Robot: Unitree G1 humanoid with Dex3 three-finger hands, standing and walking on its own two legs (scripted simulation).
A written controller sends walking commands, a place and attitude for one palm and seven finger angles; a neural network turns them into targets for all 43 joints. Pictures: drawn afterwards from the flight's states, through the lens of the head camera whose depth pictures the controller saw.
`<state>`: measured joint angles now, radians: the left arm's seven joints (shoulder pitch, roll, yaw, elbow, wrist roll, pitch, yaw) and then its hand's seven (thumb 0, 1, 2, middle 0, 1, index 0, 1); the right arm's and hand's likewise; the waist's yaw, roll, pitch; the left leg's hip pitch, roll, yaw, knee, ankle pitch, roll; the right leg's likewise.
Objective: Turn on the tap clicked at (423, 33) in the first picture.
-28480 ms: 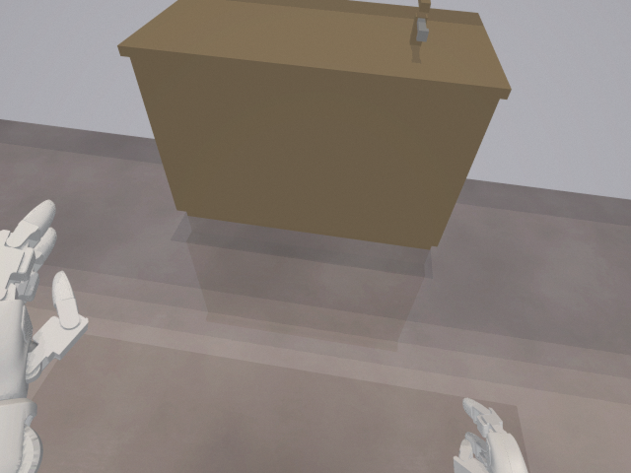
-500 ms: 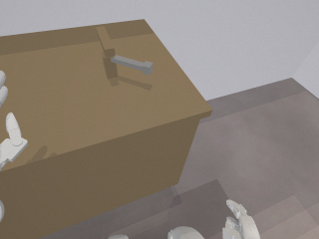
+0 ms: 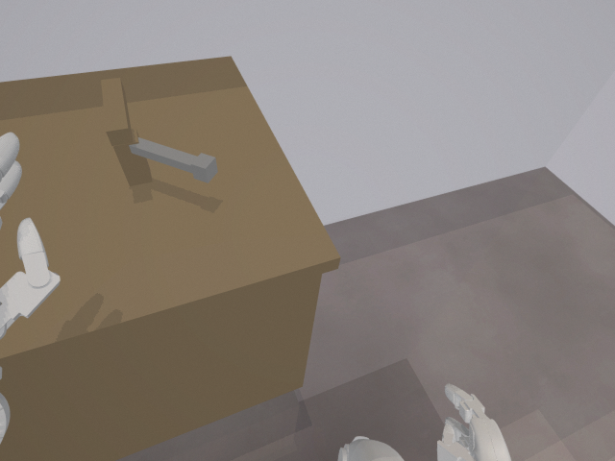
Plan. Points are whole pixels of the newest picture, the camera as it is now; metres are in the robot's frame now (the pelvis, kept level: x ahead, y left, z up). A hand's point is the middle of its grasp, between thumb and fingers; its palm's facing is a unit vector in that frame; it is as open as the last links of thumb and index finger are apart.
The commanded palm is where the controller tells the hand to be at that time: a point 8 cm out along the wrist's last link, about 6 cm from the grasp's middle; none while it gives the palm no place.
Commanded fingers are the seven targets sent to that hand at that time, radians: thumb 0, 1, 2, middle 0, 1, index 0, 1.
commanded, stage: shuffle to correct the standing spot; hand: left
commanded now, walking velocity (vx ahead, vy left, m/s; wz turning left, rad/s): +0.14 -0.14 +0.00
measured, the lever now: (204, 168) +0.48 +0.19 +0.10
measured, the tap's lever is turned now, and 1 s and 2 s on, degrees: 47 47 47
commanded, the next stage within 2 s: come to a stop and stand still in 0.22 s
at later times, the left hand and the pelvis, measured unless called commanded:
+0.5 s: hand (185, 229) +0.29 +0.15 +0.20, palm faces +0.47 -0.76 -0.44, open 7.4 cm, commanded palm +0.23 +0.18 +0.19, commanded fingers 0.00 0.90 0.90 -0.20 -0.30 -0.20 -0.30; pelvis +0.08 -0.10 +0.00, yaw +3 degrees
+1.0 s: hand (115, 224) +0.28 +0.21 +0.20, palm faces +0.55 -0.71 -0.44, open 7.4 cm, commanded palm +0.20 +0.20 +0.19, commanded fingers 0.00 0.90 0.90 -0.20 -0.30 -0.20 -0.30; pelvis +0.05 -0.09 +0.01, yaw +3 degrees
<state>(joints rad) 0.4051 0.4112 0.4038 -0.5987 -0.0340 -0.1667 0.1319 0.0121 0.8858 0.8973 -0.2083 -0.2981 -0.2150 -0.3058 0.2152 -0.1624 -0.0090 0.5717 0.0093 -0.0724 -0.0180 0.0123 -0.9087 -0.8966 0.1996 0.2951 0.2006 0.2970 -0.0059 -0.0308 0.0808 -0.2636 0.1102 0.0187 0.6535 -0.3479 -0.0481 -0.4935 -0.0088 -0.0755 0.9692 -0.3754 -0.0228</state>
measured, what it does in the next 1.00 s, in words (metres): steps to the right: right foot, then left foot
